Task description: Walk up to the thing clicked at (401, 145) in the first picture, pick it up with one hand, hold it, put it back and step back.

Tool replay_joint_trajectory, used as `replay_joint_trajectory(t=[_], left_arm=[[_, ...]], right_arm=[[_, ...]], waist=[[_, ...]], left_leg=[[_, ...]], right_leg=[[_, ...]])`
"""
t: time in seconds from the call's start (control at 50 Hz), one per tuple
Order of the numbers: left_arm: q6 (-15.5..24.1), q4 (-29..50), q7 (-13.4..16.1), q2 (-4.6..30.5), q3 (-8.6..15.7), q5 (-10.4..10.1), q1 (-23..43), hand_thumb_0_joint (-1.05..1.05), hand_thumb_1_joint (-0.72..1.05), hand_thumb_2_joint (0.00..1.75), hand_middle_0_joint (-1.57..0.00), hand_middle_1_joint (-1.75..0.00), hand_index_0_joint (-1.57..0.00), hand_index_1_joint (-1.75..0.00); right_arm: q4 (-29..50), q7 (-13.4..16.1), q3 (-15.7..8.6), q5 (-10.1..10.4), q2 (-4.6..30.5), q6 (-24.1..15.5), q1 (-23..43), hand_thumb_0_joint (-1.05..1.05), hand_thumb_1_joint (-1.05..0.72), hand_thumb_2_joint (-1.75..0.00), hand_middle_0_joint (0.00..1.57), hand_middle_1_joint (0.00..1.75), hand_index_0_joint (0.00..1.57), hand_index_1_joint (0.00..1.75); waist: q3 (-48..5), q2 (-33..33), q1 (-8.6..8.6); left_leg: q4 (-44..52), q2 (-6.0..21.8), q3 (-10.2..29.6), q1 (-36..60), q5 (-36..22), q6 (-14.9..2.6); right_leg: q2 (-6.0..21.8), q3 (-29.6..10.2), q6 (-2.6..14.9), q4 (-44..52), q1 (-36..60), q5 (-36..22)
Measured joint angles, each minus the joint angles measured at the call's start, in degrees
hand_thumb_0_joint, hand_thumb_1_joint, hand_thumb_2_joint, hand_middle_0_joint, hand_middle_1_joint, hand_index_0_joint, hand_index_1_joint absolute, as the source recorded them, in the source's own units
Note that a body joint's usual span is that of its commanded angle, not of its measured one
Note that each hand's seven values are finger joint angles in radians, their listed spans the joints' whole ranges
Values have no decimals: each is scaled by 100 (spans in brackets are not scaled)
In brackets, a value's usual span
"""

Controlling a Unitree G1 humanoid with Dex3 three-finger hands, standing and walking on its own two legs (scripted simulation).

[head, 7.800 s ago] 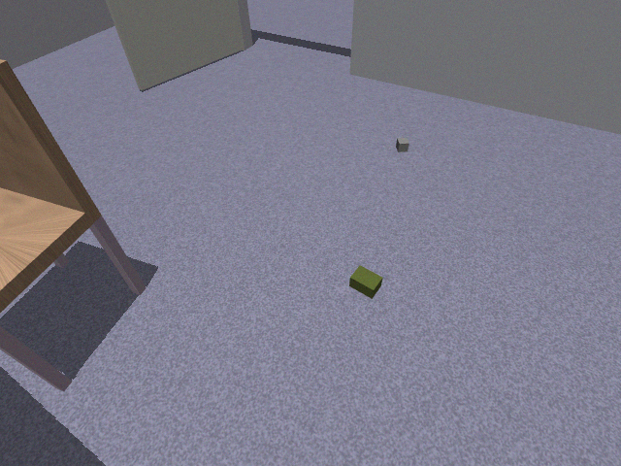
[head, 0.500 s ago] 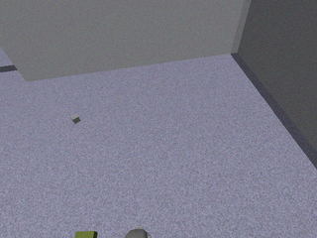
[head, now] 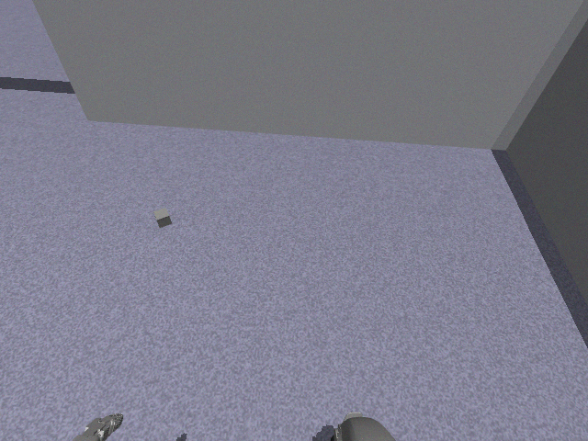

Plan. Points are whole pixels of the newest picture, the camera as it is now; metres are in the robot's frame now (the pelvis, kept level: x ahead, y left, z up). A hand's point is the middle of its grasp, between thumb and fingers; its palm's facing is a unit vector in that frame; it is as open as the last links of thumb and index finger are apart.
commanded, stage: walk up
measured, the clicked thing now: (162, 217) +1.14 +0.51 -0.75
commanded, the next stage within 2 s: none
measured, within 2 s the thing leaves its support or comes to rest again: neither
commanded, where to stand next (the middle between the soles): +0.19 -0.03 m, yaw +24 degrees
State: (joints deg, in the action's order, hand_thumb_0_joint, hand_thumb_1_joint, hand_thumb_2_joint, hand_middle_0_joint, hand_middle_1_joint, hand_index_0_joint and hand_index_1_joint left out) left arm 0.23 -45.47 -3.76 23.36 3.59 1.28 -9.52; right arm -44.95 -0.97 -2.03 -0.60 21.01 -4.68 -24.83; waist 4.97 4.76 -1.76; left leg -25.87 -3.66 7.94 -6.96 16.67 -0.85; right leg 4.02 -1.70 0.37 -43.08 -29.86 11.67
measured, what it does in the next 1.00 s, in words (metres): walks ahead, turning left: right foot, then left foot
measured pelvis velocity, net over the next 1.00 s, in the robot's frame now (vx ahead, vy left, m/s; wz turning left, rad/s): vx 0.10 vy -0.07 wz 0.39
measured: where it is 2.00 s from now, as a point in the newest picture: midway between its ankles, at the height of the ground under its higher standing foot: outside the picture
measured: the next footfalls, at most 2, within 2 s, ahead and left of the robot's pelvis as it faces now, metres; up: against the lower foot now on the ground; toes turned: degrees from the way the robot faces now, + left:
right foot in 0.08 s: +0.19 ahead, -0.14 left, +0.00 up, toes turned +2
left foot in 0.60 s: +0.12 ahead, +0.10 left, +0.00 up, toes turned +23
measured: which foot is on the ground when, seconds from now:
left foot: down 0.00-0.12, up 0.14-0.58, down 0.60-1.00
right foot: up 0.00-0.06, down 0.08-0.64, up 0.66-0.88, down 0.90-1.00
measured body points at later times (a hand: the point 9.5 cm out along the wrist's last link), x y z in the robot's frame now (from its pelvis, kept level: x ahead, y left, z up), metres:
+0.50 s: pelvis +0.10 -0.08 +0.00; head +0.14 -0.07 +0.44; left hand +0.06 +0.24 -0.12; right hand +0.27 -0.37 -0.11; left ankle +0.16 +0.07 -0.71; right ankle +0.15 -0.14 -0.74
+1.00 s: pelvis +0.10 -0.07 -0.02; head +0.11 -0.07 +0.43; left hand +0.01 +0.25 -0.12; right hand +0.33 -0.30 -0.13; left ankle +0.10 +0.04 -0.72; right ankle +0.16 -0.21 -0.74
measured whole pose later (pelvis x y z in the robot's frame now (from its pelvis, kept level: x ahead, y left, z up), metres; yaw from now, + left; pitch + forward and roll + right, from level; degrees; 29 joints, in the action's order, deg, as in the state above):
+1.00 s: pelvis +0.10 -0.07 -0.02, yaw +22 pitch -3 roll -1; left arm 2.4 -53.0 0.4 22.5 2.3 2.4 -15.9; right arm -49.7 -1.2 -2.3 -1.5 22.2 2.5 -9.4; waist 3.3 -2.7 2.2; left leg -47.6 -2.5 3.3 -23.7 24.5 -1.9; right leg 3.3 2.7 -1.6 -35.2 -13.6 18.9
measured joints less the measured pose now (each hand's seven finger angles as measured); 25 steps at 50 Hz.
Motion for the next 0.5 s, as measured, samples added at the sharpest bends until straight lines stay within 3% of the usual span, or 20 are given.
replay_joint_trajectory(t=[0.08, 0.12, 0.16, 0.22, 0.34, 0.42, 0.5], left_arm=[[97, 25, -21, -16, 60, 21, -41, 0, 90, 90, -20, -30, -20, -30], [182, 35, 23, -96, 106, 87, -34, 0, 90, 90, -20, -30, -20, -30], [219, 84, 41, -125, 86, 108, -34, 0, 90, 90, -20, -30, -20, -30], [221, 88, 55, -210, 60, 64, -140, 0, 90, 90, -20, -30, -20, -30], [236, -57, 124, -214, 2, 28, -607, 0, 90, 90, -20, -30, -21, -30], [150, -121, 193, -170, 0, 24, -793, 0, 90, 90, -20, -30, -21, -30], [32, -174, 236, -156, -51, 18, -820, 0, 90, 90, -20, -30, -20, -30]], right_arm=[[111, 54, -29, -29, 150, 41, -51, 1, -90, -90, 21, 30, 20, 30], [75, 105, -62, 0, 261, 90, 43, 1, -90, -90, 21, 30, 20, 30], [-33, 166, -66, 3, 246, 169, 190, 1, -90, -90, 21, 30, 20, 30], [-187, 122, -20, -36, 299, 201, 318, 1, -90, -90, 21, 30, 20, 30], [-219, -14, -102, -45, 446, 209, 510, 1, -90, -90, 20, 30, 20, 30], [-241, 21, -135, -60, 403, 354, 714, 1, -90, -90, 20, 30, 20, 30], [-213, 39, -132, -48, 303, 469, 922, 1, -90, -90, 20, 30, 20, 30]], waist=[[-60, -148, 39], [-13, -444, 99], [49, -531, 92], [59, -530, 234], [77, -637, 418], [213, -598, 478], [321, -512, 522]], left_leg=[[-521, -14, 184, -21, 538, 160], [-1316, 149, 263, -272, 865, 75], [-2432, 161, 26, -782, 1046, -77], [-3379, 209, -546, -1416, 844, -124], [-2895, 452, -661, -2031, 144, -28], [-2275, 506, -670, -2083, -107, 62], [-1880, 511, -859, -1909, -338, 27]], right_leg=[[-200, 70, 130, 969, 571, -158], [-389, 259, 142, 908, 672, -324], [-331, 498, 181, 707, 750, -47], [-183, 670, 242, 965, 1098, 27], [-229, 983, 351, 1589, 1631, -41], [-257, 1197, 380, 1569, 1757, 92], [-233, 1395, 373, 1324, 1730, 302]])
